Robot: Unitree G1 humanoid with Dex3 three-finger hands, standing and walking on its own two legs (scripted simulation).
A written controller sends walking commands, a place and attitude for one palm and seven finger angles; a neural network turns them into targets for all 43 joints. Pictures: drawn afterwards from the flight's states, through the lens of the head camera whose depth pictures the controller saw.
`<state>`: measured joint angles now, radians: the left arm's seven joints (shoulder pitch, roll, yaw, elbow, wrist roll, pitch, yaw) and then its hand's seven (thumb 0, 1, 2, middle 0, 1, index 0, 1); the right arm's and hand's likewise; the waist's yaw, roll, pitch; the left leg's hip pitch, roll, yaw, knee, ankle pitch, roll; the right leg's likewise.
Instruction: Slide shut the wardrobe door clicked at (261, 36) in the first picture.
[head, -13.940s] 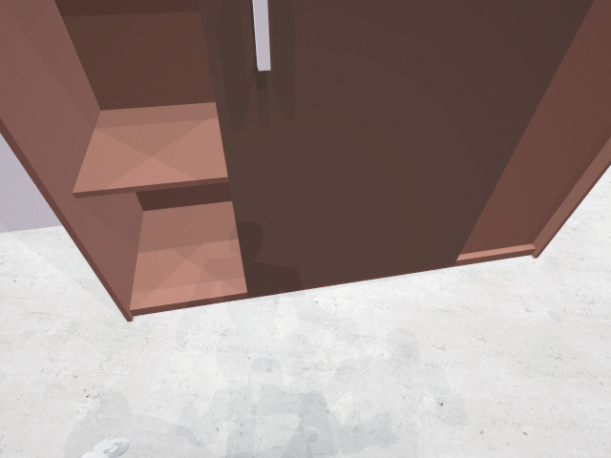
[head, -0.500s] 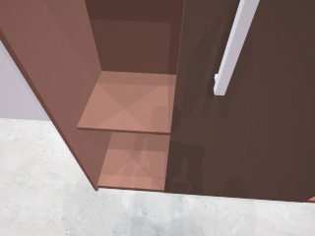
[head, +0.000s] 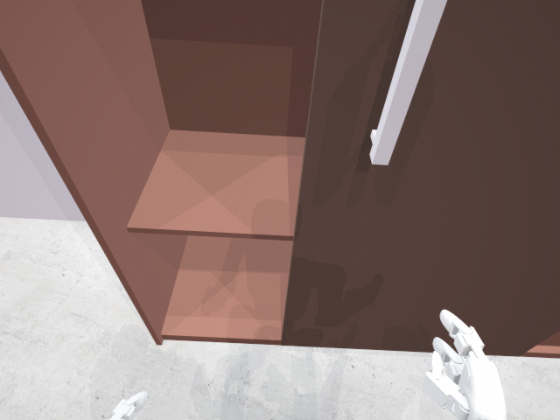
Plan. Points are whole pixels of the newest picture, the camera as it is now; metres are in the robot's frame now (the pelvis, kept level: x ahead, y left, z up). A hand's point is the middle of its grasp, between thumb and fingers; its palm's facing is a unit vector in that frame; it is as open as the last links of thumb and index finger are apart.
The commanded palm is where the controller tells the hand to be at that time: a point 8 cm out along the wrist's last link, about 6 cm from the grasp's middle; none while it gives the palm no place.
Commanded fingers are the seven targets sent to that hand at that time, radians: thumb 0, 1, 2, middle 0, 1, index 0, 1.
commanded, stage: raise the hand with hooked fingers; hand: right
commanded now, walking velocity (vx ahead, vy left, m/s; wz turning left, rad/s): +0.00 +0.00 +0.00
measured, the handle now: (398, 80) +0.48 -0.10 +0.28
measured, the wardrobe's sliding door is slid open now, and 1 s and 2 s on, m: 0.42 0.42 0.42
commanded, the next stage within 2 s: move the hooked fingers beside the handle in 1.92 s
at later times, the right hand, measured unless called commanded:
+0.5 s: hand (468, 377) +0.18 -0.19 +0.09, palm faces -0.04 +0.99 -0.13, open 10.2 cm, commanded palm +0.15 -0.26 +0.09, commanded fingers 0.00 -0.08 -0.55 0.26 0.82 0.26 0.82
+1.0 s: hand out of the picture +0.22 -0.25 +0.19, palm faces +0.04 +0.99 -0.16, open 13.1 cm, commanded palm +0.19 -0.30 +0.20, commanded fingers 0.00 0.50 -0.30 0.30 1.20 0.30 1.20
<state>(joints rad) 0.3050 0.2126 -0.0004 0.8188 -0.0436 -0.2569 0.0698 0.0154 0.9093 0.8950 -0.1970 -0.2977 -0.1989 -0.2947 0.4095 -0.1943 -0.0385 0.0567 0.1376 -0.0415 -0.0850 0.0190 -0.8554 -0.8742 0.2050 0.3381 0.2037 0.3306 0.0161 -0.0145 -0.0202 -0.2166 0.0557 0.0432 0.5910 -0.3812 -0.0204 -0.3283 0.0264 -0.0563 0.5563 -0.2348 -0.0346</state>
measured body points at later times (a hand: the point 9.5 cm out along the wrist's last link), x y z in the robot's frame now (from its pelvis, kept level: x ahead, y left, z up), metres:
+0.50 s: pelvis -0.04 +0.03 -0.03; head -0.04 +0.03 +0.42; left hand +0.16 +0.25 -0.09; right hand +0.17 -0.24 +0.09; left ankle -0.04 +0.13 -0.73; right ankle +0.04 -0.10 -0.73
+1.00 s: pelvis -0.02 +0.00 +0.00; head -0.04 +0.00 +0.45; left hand +0.19 +0.22 -0.04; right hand +0.21 -0.31 +0.20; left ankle -0.04 +0.13 -0.73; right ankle +0.04 -0.10 -0.73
